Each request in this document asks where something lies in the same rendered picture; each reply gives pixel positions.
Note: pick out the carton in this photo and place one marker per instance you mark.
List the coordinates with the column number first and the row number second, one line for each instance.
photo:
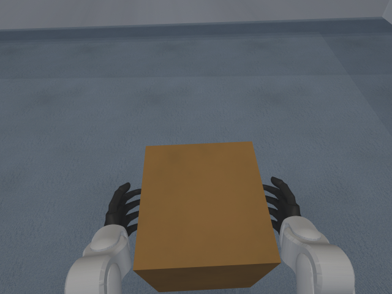
column 203, row 220

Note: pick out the robot left hand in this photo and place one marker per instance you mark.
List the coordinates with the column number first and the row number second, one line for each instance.
column 118, row 208

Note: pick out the left robot forearm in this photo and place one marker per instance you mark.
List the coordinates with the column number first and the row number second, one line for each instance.
column 105, row 262

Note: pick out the right robot forearm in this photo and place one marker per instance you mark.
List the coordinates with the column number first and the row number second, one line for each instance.
column 320, row 267

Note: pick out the robot right hand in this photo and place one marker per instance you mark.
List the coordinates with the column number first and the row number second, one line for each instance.
column 285, row 204

